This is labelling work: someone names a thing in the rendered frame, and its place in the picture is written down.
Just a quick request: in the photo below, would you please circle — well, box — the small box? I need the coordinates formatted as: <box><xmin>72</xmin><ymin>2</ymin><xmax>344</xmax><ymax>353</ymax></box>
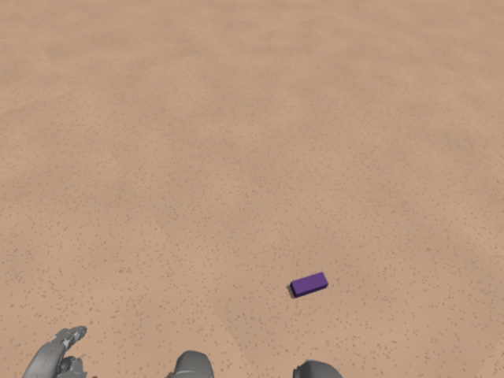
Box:
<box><xmin>290</xmin><ymin>272</ymin><xmax>328</xmax><ymax>298</ymax></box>

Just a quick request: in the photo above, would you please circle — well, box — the left robot hand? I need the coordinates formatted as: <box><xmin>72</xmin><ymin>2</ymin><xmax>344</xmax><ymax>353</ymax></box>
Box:
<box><xmin>22</xmin><ymin>326</ymin><xmax>87</xmax><ymax>378</ymax></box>

